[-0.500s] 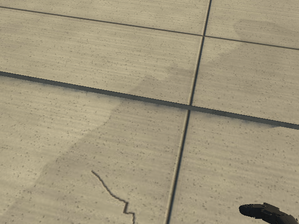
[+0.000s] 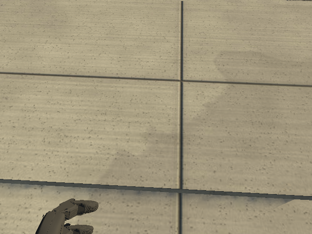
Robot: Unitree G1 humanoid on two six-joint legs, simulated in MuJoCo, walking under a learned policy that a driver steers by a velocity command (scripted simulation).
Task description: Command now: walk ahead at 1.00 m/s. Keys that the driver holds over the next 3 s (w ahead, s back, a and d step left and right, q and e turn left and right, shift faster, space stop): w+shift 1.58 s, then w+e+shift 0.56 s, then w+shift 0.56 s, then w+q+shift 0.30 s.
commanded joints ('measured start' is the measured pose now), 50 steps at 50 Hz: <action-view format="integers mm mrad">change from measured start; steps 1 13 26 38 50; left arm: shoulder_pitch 94 432 571 174 595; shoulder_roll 133 94 150 83 363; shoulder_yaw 40 78 60 39 149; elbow -24 201 166 -61 86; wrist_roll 5 -18 -48 -5 23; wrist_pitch -8 -48 -42 25 13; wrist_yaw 22 47 44 -6 45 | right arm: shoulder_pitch -29 -314 20 -260 -82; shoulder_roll -226 -51 -343 -159 -90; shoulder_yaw -38 13 -80 -51 -20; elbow -42 -230 -216 -145 -190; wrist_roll -21 -55 -68 -9 -4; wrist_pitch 6 64 67 -8 18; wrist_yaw -24 29 -18 2 -5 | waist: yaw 147 57 -158 154 212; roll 122 -10 178 39 -316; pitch -37 56 -459 84 -404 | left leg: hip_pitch -123 -950 108 -664 -976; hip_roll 258 226 346 230 28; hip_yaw -11 -100 -448 -103 -155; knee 243 1158 525 -55 1446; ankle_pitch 1290 101 -318 17 -141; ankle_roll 54 -7 281 140 35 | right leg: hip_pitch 344 487 229 118 1084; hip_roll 126 -102 50 -94 -298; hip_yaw -50 312 0 103 922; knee -23 -479 722 287 -377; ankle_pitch -111 -382 340 -124 -918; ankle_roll -42 -120 21 66 -114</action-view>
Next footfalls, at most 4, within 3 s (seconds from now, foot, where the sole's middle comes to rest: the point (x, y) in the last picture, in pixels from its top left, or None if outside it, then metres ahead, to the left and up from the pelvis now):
0.06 right None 0.29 -0.09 -0.76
0.48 left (123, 171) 0.73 0.11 -0.72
0.96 right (171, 101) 1.12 -0.16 -0.72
1.42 left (136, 47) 1.59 0.00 -0.72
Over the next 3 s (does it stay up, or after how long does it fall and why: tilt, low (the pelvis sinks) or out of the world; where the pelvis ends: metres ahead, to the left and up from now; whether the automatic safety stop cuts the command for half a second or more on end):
stays up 2.82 -0.52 0.06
